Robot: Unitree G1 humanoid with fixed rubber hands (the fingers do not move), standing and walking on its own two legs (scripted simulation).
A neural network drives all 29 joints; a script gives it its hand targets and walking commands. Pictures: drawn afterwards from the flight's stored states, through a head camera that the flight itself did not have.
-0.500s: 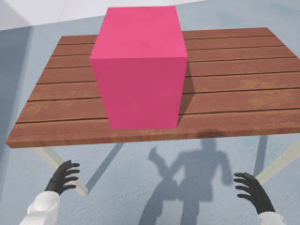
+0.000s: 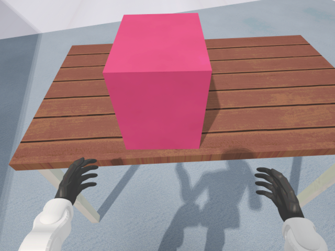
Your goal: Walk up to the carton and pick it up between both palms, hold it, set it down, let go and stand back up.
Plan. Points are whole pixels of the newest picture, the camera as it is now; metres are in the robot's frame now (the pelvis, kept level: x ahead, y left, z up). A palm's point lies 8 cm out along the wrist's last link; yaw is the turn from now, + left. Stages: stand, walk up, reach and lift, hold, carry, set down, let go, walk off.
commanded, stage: reach and lift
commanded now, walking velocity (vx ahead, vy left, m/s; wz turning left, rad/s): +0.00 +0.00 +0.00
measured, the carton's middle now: (161, 82) +0.57 +0.05 +0.09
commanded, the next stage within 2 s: none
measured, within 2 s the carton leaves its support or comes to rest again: neither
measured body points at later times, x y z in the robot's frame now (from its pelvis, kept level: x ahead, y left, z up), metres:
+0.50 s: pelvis +0.03 +0.00 +0.00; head +0.05 +0.00 +0.45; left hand +0.28 +0.23 +0.07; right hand +0.30 -0.20 +0.08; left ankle +0.06 +0.13 -0.74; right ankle +0.04 -0.11 -0.74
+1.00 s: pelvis +0.02 +0.00 +0.00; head +0.04 +0.00 +0.45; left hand +0.35 +0.24 +0.12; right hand +0.38 -0.19 +0.13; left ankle +0.06 +0.14 -0.74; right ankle +0.04 -0.11 -0.74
